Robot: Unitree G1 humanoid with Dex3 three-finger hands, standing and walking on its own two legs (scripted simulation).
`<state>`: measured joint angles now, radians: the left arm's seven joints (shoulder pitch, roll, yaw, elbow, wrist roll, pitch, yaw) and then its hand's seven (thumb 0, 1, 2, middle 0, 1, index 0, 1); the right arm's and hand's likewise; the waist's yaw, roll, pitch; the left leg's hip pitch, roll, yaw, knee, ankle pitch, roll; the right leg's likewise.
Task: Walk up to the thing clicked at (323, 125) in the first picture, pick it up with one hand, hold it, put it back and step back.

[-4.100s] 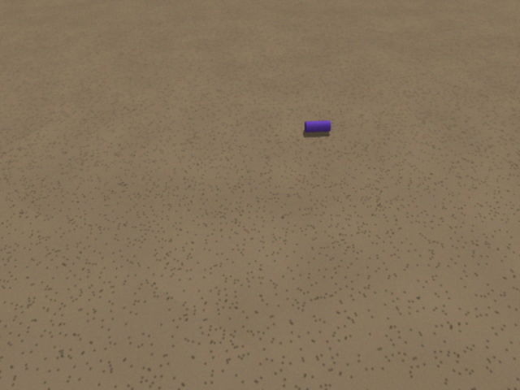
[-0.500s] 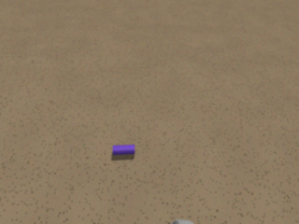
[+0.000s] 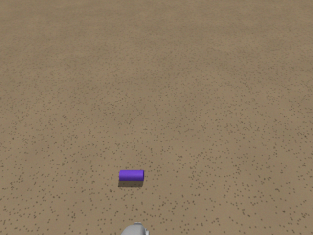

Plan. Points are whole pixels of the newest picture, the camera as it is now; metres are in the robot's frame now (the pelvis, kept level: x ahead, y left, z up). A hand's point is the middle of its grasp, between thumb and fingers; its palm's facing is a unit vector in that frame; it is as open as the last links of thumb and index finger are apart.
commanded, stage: walk up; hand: left
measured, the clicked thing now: (131, 175) +0.59 +0.26 -0.73
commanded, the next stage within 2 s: none
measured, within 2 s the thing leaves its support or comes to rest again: neither
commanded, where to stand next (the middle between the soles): +0.21 +0.02 m, yaw +1 degrees
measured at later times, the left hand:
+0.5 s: hand (82, 233) +0.16 +0.26 -0.16, palm faces +0.00 -0.90 -0.43, open 7.4 cm
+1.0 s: hand (80, 226) +0.18 +0.27 -0.16, palm faces +0.02 -0.93 -0.37, open 7.4 cm
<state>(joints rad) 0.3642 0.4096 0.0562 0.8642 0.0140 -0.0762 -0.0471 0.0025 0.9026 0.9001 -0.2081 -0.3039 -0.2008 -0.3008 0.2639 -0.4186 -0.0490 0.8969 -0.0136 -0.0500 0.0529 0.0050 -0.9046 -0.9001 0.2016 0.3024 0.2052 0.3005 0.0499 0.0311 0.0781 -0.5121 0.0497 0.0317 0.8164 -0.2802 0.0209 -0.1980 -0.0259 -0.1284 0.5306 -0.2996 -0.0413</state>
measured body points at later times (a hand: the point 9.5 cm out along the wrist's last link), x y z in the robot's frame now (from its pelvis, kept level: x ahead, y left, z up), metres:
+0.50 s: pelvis +0.10 -0.02 -0.03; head +0.13 -0.03 +0.42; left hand +0.16 +0.31 -0.13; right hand +0.22 -0.33 -0.14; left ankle +0.14 +0.11 -0.73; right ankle +0.18 -0.15 -0.74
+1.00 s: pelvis +0.11 +0.00 -0.01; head +0.12 +0.00 +0.44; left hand +0.18 +0.32 -0.13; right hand +0.19 -0.30 -0.14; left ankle +0.10 +0.12 -0.73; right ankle +0.18 -0.14 -0.73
